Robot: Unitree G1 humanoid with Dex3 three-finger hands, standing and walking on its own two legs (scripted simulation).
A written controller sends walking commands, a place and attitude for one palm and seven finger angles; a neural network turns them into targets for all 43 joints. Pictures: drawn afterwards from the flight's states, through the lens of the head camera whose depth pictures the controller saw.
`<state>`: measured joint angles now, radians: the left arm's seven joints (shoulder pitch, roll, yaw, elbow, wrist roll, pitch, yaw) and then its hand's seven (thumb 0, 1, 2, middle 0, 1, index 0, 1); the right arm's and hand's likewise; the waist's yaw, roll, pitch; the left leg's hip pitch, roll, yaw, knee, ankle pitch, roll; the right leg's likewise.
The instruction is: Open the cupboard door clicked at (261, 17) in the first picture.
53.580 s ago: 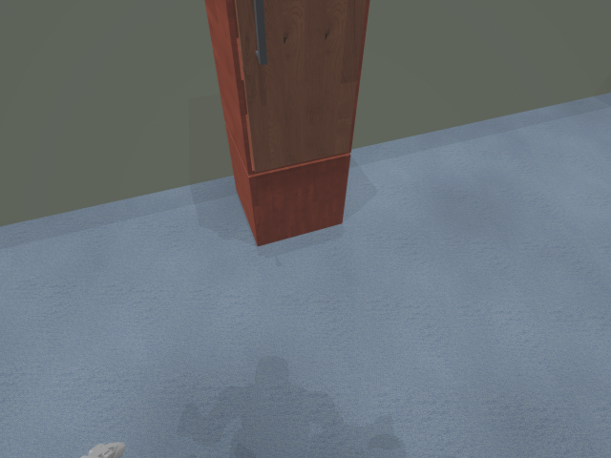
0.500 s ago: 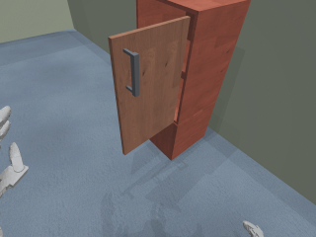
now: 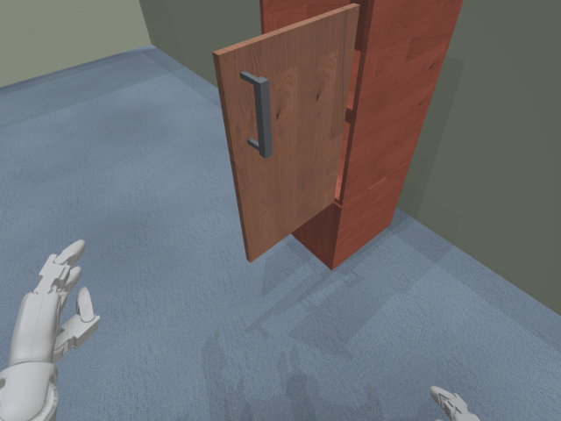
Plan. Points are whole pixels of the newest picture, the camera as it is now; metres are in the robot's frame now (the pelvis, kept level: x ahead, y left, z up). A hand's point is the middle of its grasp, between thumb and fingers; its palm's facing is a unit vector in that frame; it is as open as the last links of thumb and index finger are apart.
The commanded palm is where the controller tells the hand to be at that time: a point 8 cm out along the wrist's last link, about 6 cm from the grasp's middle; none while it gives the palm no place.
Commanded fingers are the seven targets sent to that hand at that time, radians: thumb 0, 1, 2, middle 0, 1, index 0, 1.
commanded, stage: let the arm hang, fingers relaxed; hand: left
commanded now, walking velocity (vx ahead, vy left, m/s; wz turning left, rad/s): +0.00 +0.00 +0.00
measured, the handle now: (256, 116) +0.61 +0.06 +0.13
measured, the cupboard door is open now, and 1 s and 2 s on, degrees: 92 92 92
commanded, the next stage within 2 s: look to check the result in 1.02 s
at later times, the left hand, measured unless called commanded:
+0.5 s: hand out of the picture +0.03 +0.20 -0.15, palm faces +0.00 -0.95 -0.33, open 7.3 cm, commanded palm none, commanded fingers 0.00 0.90 0.90 -0.20 -0.30 -0.20 -0.30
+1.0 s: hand out of the picture +0.11 +0.21 -0.13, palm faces -0.01 -0.94 -0.34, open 7.4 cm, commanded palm none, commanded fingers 0.00 0.90 0.90 -0.20 -0.30 -0.20 -0.30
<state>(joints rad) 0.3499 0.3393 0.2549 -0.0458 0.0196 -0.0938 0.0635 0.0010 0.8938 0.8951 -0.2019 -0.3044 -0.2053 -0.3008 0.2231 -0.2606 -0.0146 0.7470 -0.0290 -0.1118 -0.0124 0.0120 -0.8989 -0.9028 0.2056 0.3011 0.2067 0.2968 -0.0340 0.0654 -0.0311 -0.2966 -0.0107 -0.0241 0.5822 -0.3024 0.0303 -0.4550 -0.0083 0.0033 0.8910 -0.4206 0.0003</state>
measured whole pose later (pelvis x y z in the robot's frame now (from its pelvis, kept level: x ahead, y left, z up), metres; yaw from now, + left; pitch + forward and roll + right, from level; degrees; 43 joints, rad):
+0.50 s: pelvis -0.01 -0.03 +0.01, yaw +1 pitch -1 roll +0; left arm 0.20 0.27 0.02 1.05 0.01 0.01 0.01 0.00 0.93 0.89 -0.20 -0.30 -0.21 -0.30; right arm 0.23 -0.26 -0.01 1.05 -0.02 0.03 -0.01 0.01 -0.90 -0.90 0.20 0.30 0.20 0.30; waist -0.01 0.05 0.09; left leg -0.22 0.00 -0.05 0.45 -0.22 -0.02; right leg -0.22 0.03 0.03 0.44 -0.21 -0.02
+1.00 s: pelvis +0.00 -0.03 +0.01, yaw +0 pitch -1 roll +0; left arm 0.06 0.30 0.02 1.10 0.01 -0.02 0.00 0.00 0.90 0.89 -0.20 -0.30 -0.20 -0.30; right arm 0.11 -0.34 -0.02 1.11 -0.02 0.00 0.00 0.01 -0.90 -0.90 0.20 0.30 0.20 0.30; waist -0.02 0.03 0.06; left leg -0.14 0.00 -0.04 0.34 -0.18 -0.01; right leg -0.16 0.02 0.04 0.36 -0.18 -0.01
